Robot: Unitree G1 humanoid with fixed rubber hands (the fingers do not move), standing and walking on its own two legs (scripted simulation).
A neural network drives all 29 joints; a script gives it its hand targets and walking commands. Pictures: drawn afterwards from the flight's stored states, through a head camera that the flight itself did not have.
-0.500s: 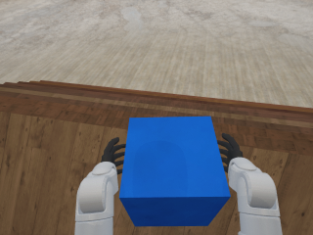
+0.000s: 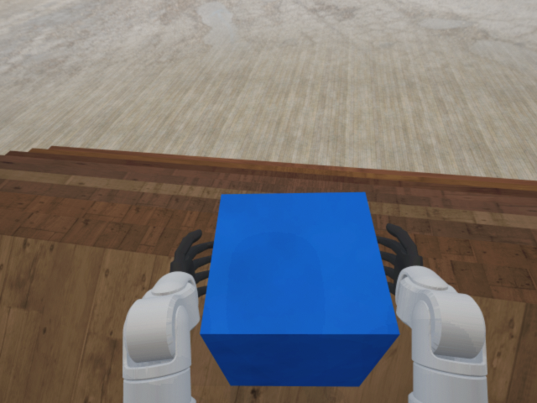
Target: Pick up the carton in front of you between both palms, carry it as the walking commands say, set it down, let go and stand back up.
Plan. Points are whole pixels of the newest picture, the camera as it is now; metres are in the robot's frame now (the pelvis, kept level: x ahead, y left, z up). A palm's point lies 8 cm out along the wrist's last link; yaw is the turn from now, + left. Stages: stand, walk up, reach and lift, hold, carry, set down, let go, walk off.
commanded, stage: carry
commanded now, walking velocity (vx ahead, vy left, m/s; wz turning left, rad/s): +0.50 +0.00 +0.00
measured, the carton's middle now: (293, 295) +0.29 -0.01 +0.02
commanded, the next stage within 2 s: none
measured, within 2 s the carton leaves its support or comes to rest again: neither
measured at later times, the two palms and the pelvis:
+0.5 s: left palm (204, 128) +0.63 +0.16 +0.11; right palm (347, 119) +0.62 -0.14 +0.12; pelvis +0.32 +0.02 -0.01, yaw -1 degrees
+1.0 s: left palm (215, 66) +0.97 +0.17 +0.10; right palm (318, 57) +0.99 -0.12 +0.10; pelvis +0.61 +0.01 -0.01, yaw +0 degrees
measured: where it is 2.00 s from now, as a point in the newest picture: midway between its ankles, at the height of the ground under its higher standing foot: (267, 240)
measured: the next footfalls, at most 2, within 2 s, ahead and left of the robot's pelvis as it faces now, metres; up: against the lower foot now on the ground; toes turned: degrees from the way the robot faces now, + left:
left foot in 0.44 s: +0.46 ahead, +0.09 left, +0.00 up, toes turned +9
right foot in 0.92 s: +0.71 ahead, -0.05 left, +0.00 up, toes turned -5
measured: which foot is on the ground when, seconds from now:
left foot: up 0.00-0.42, down 0.44-0.92, up 0.94-1.00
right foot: down 0.00-0.44, up 0.46-0.90, down 0.92-1.00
